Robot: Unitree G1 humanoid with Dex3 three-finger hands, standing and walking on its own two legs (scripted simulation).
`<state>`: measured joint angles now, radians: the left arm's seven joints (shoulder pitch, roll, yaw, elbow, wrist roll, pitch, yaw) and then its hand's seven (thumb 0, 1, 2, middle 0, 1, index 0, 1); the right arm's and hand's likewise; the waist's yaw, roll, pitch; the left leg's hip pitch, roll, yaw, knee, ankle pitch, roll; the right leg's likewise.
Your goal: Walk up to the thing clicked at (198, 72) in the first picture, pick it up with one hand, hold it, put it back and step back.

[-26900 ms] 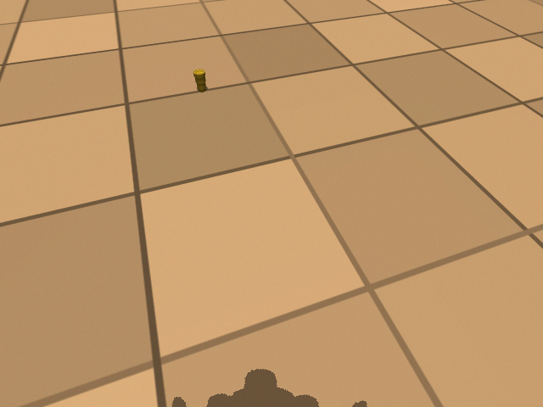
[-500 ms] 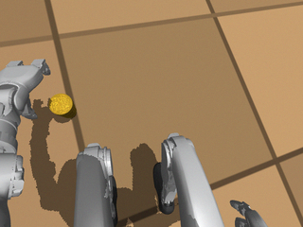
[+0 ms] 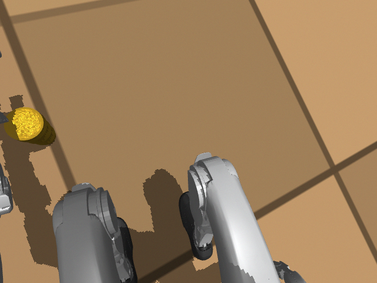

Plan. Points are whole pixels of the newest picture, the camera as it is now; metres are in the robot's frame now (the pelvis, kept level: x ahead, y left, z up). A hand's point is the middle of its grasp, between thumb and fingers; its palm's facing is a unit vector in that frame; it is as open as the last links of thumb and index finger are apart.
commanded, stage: home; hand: left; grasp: from above
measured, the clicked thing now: (36, 130) +0.48 +0.27 -0.28
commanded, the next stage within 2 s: none
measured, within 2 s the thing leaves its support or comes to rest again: neither
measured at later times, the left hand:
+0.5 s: hand out of the picture +0.36 +0.28 +0.06, palm faces -0.26 -0.63 -0.73, open 8.1 cm
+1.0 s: hand out of the picture +0.26 +0.21 +0.26, palm faces +0.12 -0.95 -0.27, open 7.4 cm
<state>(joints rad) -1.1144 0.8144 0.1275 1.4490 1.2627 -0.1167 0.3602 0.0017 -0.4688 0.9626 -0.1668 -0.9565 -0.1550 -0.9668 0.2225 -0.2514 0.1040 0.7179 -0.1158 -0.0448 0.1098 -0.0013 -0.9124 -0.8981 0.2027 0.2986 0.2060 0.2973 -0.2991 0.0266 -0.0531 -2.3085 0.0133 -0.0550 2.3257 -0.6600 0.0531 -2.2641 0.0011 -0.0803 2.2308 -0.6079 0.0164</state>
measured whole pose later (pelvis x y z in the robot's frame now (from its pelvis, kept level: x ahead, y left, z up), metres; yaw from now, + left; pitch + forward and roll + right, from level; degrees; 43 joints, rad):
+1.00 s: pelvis +0.07 +0.00 +0.33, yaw +6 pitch +16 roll -3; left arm 0.28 0.25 0.03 0.08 -0.02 0.39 0.08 0.01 0.90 0.89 -0.21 -0.30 -0.20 -0.30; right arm 0.27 -0.21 0.06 0.55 0.04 -0.12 -0.14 0.01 -0.91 -0.90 0.20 0.30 0.21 0.30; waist -0.07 0.04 -0.17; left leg -0.93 0.01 -0.05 1.18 -0.53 0.01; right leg -0.89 0.02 -0.06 1.10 -0.48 0.00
